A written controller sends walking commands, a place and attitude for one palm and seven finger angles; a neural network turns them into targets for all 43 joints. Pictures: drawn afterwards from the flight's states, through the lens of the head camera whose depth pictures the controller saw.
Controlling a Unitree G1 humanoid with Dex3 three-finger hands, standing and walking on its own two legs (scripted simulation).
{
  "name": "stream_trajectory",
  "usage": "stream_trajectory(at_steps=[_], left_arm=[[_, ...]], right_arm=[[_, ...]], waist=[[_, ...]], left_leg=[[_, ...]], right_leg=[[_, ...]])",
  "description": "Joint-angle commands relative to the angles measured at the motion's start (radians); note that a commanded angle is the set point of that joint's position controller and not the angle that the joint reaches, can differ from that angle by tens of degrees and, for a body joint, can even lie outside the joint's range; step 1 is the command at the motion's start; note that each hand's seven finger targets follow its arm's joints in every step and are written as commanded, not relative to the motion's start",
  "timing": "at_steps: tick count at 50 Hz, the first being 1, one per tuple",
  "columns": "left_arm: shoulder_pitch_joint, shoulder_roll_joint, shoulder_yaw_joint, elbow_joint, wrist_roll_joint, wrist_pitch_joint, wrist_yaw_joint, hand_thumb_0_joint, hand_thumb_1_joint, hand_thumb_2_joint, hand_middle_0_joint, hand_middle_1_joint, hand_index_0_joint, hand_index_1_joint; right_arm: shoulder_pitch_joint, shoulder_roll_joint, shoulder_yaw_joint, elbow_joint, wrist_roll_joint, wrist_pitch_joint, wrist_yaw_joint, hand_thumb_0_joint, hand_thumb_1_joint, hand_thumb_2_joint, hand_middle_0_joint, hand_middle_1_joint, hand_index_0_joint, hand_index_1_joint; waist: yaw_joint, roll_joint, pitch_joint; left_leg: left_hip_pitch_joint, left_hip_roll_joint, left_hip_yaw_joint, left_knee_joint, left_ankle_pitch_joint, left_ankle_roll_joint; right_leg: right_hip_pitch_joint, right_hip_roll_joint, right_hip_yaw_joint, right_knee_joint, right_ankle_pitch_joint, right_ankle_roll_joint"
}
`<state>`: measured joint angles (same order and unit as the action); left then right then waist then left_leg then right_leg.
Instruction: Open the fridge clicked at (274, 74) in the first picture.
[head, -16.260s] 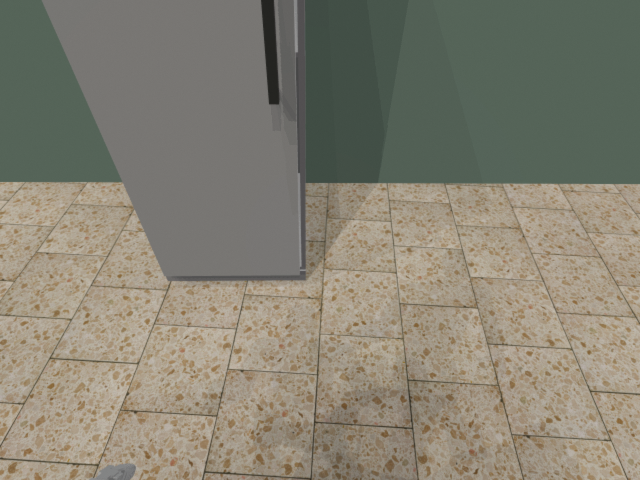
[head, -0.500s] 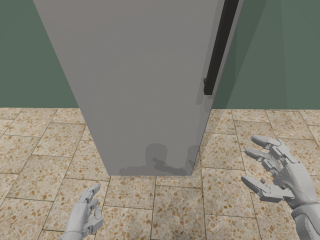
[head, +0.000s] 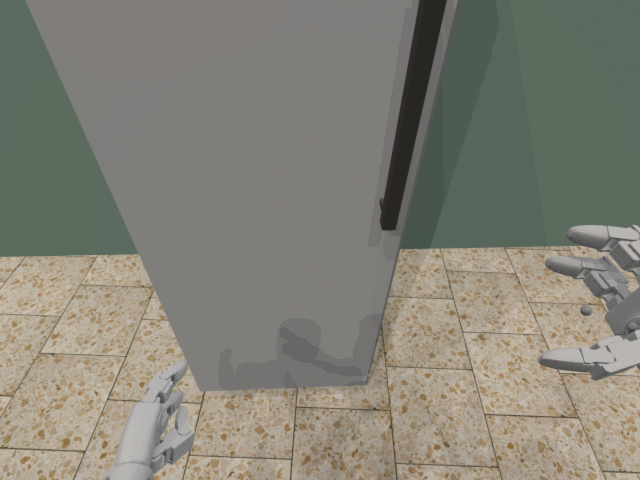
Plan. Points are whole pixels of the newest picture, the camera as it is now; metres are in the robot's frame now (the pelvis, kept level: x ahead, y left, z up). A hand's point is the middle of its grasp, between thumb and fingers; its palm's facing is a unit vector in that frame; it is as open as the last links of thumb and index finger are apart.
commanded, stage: raise the hand to about handle height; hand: right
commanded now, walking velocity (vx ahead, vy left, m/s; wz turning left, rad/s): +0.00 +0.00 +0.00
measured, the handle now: (405, 112) +0.52 -0.11 +0.24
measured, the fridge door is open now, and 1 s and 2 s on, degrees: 0 0 0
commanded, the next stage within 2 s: move the hooked fingers beside the handle in 0.90 s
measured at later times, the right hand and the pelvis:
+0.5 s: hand (628, 247) +0.28 -0.28 +0.23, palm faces +0.05 +0.99 -0.11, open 14.0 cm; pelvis -0.01 +0.01 +0.01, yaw -1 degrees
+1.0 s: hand (605, 250) +0.27 -0.25 +0.23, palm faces +0.02 +0.99 -0.12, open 14.0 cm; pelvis +0.00 +0.02 +0.01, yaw +0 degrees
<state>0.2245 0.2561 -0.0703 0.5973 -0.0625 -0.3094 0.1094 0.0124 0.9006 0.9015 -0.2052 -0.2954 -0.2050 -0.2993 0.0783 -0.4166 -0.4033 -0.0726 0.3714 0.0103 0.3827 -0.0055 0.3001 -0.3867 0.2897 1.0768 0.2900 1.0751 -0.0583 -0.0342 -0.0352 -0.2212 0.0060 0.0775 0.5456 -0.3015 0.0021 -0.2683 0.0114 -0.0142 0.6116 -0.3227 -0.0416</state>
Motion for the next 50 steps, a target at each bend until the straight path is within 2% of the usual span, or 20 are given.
stream_trajectory(at_steps=[1, 3, 5, 10, 12, 14, 15, 17, 18, 21, 23, 29, 32, 36, 37, 41, 42, 45, 47, 50], left_arm=[[-0.093, 0.124, 0.038, -0.137, -0.018, -0.019, 0.004, 0.0, 0.9, 0.9, -0.2, -0.3, -0.2, -0.3], [-0.099, 0.13, 0.036, -0.147, -0.026, 0.005, 0.003, 0.0, 0.9, 0.9, -0.2, -0.3, -0.2, -0.3], [-0.119, 0.129, 0.035, -0.165, -0.027, 0.02, 0.005, 0.0, 0.9, 0.9, -0.2, -0.3, -0.2, -0.3], [-0.156, 0.101, 0.018, -0.186, -0.015, 0.023, 0.004, 0.0, 0.9, 0.9, -0.2, -0.3, -0.2, -0.3], [-0.156, 0.1, 0.013, -0.17, -0.012, 0.027, 0.003, 0.0, 0.9, 0.9, -0.2, -0.3, -0.2, -0.3], [-0.158, 0.107, 0.013, -0.15, -0.021, 0.035, 0.005, 0.0, 0.9, 0.9, -0.2, -0.3, -0.2, -0.3], [-0.16, 0.111, 0.013, -0.143, -0.025, 0.038, 0.005, 0.0, 0.9, 0.9, -0.2, -0.3, -0.2, -0.3], [-0.156, 0.123, 0.016, -0.138, -0.033, 0.049, 0.003, 0.0, 0.9, 0.9, -0.2, -0.3, -0.2, -0.3], [-0.158, 0.13, 0.015, -0.134, -0.04, 0.057, 0.002, 0.0, 0.9, 0.9, -0.2, -0.3, -0.2, -0.3], [-0.17, 0.137, 0.017, -0.158, -0.046, 0.065, -0.002, 0.0, 0.9, 0.9, -0.2, -0.3, -0.2, -0.3], [-0.176, 0.139, 0.021, -0.171, -0.046, 0.072, -0.013, 0.0, 0.9, 0.9, -0.2, -0.3, -0.2, -0.3], [-0.203, 0.115, 0.022, -0.202, -0.032, 0.061, -0.019, 0.0, 0.9, 0.9, -0.2, -0.3, -0.2, -0.3], [-0.19, 0.117, 0.025, -0.184, -0.027, 0.058, -0.016, 0.0, 0.9, 0.9, -0.2, -0.3, -0.2, -0.3], [-0.177, 0.127, 0.028, -0.165, -0.038, 0.062, -0.008, 0.0, 0.9, 0.9, -0.2, -0.3, -0.2, -0.3], [-0.175, 0.127, 0.028, -0.165, -0.039, 0.066, -0.008, 0.0, 0.9, 0.9, -0.2, -0.3, -0.2, -0.3], [-0.179, 0.13, 0.027, -0.18, -0.043, 0.063, 0.001, 0.0, 0.9, 0.9, -0.2, -0.3, -0.2, -0.3], [-0.185, 0.126, 0.027, -0.183, -0.04, 0.064, 0.0, 0.0, 0.9, 0.9, -0.2, -0.3, -0.2, -0.3], [-0.183, 0.123, 0.024, -0.183, -0.036, 0.061, 0.0, 0.0, 0.9, 0.9, -0.2, -0.3, -0.2, -0.3], [-0.181, 0.123, 0.024, -0.177, -0.031, 0.065, -0.005, 0.0, 0.9, 0.9, -0.2, -0.3, -0.2, -0.3], [-0.18, 0.125, 0.025, -0.167, -0.034, 0.067, -0.009, 0.0, 0.9, 0.9, -0.2, -0.3, -0.2, -0.3]], right_arm=[[-0.244, -0.201, -0.073, -0.081, 0.012, 0.06, 0.04, 0.0, 0.5, -0.3, 0.3, 1.2, 0.3, 1.2], [-0.276, -0.211, -0.056, -0.05, -0.002, 0.132, 0.061, 0.0, 0.5, -0.3, 0.3, 1.2, 0.3, 1.2], [-0.356, -0.258, -0.08, -0.092, -0.007, 0.167, 0.067, 0.0, 0.5, -0.3, 0.3, 1.2, 0.3, 1.2], [-0.502, -0.388, -0.2, -0.267, 0.003, 0.109, 0.05, 0.0, 0.5, -0.3, 0.3, 1.2, 0.3, 1.2], [-0.491, -0.411, -0.23, -0.221, 0.014, 0.097, 0.05, 0.0, 0.5, -0.3, 0.3, 1.2, 0.3, 1.2], [-0.524, -0.389, -0.214, -0.122, 0.012, 0.125, 0.06, 0.0, 0.5, -0.3, 0.3, 1.2, 0.3, 1.2], [-0.537, -0.382, -0.201, -0.077, 0.008, 0.149, 0.066, 0.0, 0.5, -0.3, 0.3, 1.2, 0.3, 1.2], [-0.526, -0.379, -0.176, 0.04, 0.003, 0.215, 0.084, 0.0, 0.5, -0.3, 0.3, 1.2, 0.3, 1.2], [-0.557, -0.373, -0.152, 0.06, -0.006, 0.246, 0.095, 0.0, 0.5, -0.3, 0.3, 1.2, 0.3, 1.2], [-0.595, -0.368, -0.109, 0.106, -0.02, 0.305, 0.122, 0.0, 0.5, -0.3, 0.3, 1.2, 0.3, 1.2], [-0.549, -0.36, -0.114, 0.091, -0.009, 0.3, 0.138, 0.0, 0.5, -0.3, 0.3, 1.2, 0.3, 1.2], [-0.568, -0.467, -0.257, -0.144, 0.022, 0.176, 0.106, 0.0, 0.5, -0.3, 0.3, 1.2, 0.3, 1.2], [-0.547, -0.481, -0.288, -0.119, 0.02, 0.166, 0.065, 0.0, 0.5, -0.3, 0.3, 1.2, 0.3, 1.2], [-0.57, -0.395, -0.198, -0.019, -0.008, 0.228, 0.051, 0.0, 0.5, -0.3, 0.3, 1.2, 0.3, 1.2], [-0.567, -0.375, -0.165, -0.012, -0.013, 0.242, 0.056, 0.0, 0.5, -0.3, 0.3, 1.2, 0.3, 1.2], [-0.618, -0.367, -0.122, -0.072, -0.026, 0.253, 0.08, 0.0, 0.5, -0.3, 0.3, 1.2, 0.3, 1.2], [-0.603, -0.377, -0.134, -0.096, -0.015, 0.241, 0.083, 0.0, 0.5, -0.3, 0.3, 1.2, 0.3, 1.2], [-0.584, -0.423, -0.198, -0.11, -0.002, 0.21, 0.091, 0.0, 0.5, -0.3, 0.3, 1.2, 0.3, 1.2], [-0.542, -0.459, -0.243, -0.085, 0.007, 0.2, 0.086, 0.0, 0.5, -0.3, 0.3, 1.2, 0.3, 1.2], [-0.541, -0.43, -0.236, -0.029, 0.009, 0.218, 0.082, 0.0, 0.5, -0.3, 0.3, 1.2, 0.3, 1.2]], waist=[[0.005, -0.088, -0.066], [0.011, -0.042, -0.049], [0.01, -0.01, -0.096], [-0.011, -0.076, -0.25], [-0.017, -0.067, -0.226], [-0.004, -0.08, -0.165], [-0.001, -0.103, -0.124], [-0.004, -0.053, -0.081], [0.009, -0.055, -0.068], [0.012, -0.023, -0.082], [0.004, 0.022, -0.111], [-0.024, -0.035, -0.245], [-0.029, -0.074, -0.174], [0.001, -0.124, -0.087], [0.005, -0.072, -0.072], [0.017, -0.081, -0.142], [0.011, -0.039, -0.159], [-0.001, -0.035, -0.205], [-0.016, -0.001, -0.183], [-0.008, -0.022, -0.151]], left_leg=[[-0.015, -0.021, 0.001, -0.079, 0.239, 0.025], [-0.016, -0.02, -0.005, -0.1, 0.231, 0.022], [0.001, -0.019, -0.006, -0.107, 0.231, 0.02], [0.081, -0.024, -0.01, -0.114, 0.289, 0.03], [0.094, -0.026, -0.013, -0.134, 0.289, 0.031], [0.07, -0.024, -0.009, -0.145, 0.266, 0.031], [0.05, -0.021, -0.008, -0.151, 0.254, 0.032], [0.039, -0.013, -0.019, -0.174, 0.227, 0.031], [0.025, -0.009, -0.02, -0.177, 0.221, 0.027], [0.009, -0.004, -0.027, -0.177, 0.168, 0.023], [0.036, 0.002, -0.044, -0.169, 0.201, 0.024], [0.116, -0.002, -0.052, -0.153, 0.233, 0.025], [0.098, 0.002, -0.054, -0.169, 0.214, 0.029], [0.022, 0.0, -0.045, -0.178, 0.163, 0.025], [0.026, 0.003, -0.052, -0.184, 0.161, 0.023], [0.028, -0.006, -0.039, -0.167, 0.179, 0.02], [0.053, -0.001, -0.051, -0.169, 0.199, 0.02], [0.081, -0.009, -0.04, -0.158, 0.234, 0.019], [0.093, -0.009, -0.038, -0.164, 0.247, 0.019], [0.062, -0.01, -0.031, -0.16, 0.26, 0.018]], right_leg=[[0.098, -0.023, 0.076, -0.153, 0.268, 0.037], [0.092, -0.022, 0.073, -0.16, 0.246, 0.027], [0.117, -0.018, 0.078, -0.162, 0.249, 0.021], [0.229, -0.009, 0.079, -0.166, 0.342, 0.025], [0.217, -0.008, 0.072, -0.172, 0.331, 0.021], [0.195, -0.008, 0.071, -0.191, 0.295, 0.022], [0.185, -0.008, 0.074, -0.197, 0.282, 0.024], [0.152, -0.008, 0.072, -0.201, 0.245, 0.02], [0.149, -0.009, 0.069, -0.205, 0.233, 0.018], [0.142, -0.006, 0.078, -0.205, 0.192, 0.013], [0.137, -0.008, 0.072, -0.186, 0.216, 0.011], [0.182, 0.001, 0.054, -0.174, 0.26, 0.007], [0.155, -0.004, 0.049, -0.181, 0.243, 0.011], [0.15, -0.007, 0.049, -0.197, 0.19, 0.015], [0.141, -0.014, 0.05, -0.193, 0.189, 0.015], [0.189, -0.005, 0.06, -0.19, 0.203, 0.008], [0.188, -0.01, 0.058, -0.179, 0.221, 0.009], [0.199, 0.0, 0.057, -0.182, 0.244, 0.006], [0.177, -0.003, 0.054, -0.181, 0.257, 0.007], [0.172, -0.001, 0.052, -0.186, 0.256, 0.008]])
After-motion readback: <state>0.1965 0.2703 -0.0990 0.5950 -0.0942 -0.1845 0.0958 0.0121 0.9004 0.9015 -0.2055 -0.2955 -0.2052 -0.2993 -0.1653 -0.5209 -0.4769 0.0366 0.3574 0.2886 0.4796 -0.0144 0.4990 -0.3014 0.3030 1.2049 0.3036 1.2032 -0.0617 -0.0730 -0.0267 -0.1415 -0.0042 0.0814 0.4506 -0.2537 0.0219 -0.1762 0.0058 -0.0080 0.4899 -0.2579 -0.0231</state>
